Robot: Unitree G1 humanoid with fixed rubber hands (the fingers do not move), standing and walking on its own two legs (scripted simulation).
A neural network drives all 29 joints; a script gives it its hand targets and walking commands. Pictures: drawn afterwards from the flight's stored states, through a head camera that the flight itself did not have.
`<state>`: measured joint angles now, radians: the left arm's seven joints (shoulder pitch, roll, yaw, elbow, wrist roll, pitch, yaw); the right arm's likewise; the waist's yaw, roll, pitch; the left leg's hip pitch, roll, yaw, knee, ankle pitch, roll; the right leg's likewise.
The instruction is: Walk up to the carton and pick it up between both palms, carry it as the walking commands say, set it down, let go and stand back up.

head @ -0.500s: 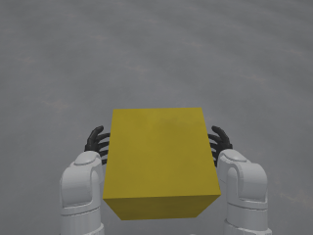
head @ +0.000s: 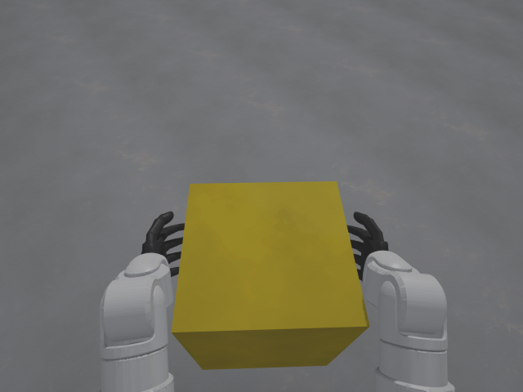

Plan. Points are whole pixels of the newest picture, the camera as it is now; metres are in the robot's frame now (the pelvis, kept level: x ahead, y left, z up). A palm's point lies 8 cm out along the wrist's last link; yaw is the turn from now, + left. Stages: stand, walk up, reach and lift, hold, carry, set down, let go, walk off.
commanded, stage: carry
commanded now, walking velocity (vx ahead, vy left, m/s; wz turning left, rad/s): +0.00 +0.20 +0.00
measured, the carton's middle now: (264, 282) +0.28 +0.00 +0.01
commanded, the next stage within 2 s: none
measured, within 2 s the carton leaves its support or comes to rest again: neither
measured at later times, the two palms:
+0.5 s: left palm (90, 305) +0.21 +0.21 +0.10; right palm (337, 299) +0.22 -0.09 +0.09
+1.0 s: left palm out of the picture +0.17 +0.33 +0.08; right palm (243, 333) +0.18 +0.03 +0.09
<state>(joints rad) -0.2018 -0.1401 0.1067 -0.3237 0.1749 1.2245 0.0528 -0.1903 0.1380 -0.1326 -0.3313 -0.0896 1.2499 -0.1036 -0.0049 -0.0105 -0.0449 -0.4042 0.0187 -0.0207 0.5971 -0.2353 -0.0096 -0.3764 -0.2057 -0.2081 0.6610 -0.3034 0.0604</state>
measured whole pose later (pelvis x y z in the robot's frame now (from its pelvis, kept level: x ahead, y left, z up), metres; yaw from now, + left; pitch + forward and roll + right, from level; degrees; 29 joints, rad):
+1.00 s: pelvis -0.10 +0.17 +0.01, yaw +1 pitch +3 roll -2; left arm -0.19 -0.14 0.11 -0.36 0.17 1.22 0.06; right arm -0.20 0.14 -0.12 -0.33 -0.09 1.23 -0.10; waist 0.00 -0.03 -0.02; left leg -0.41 -0.03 0.07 0.58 -0.22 0.09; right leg -0.45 -0.07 -0.20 0.99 -0.49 0.05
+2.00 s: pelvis -0.19 +0.30 +0.01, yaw +2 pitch +3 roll -3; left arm -0.18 -0.14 0.10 -0.37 0.17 1.23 0.06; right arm -0.18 0.14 -0.12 -0.34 -0.09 1.23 -0.09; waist 0.00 -0.03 -0.06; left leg -0.40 -0.02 0.16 0.50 -0.16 0.13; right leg -0.31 -0.09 -0.19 0.74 -0.50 0.06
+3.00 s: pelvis -0.26 +0.25 +0.00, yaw +1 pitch +1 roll +0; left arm -0.18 -0.14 0.09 -0.31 0.17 1.24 0.07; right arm -0.17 0.14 -0.13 -0.31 -0.09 1.26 -0.09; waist -0.01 -0.01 -0.03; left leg -0.46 0.01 0.16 0.48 -0.04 0.08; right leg -0.35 -0.07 -0.19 0.64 -0.30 -0.02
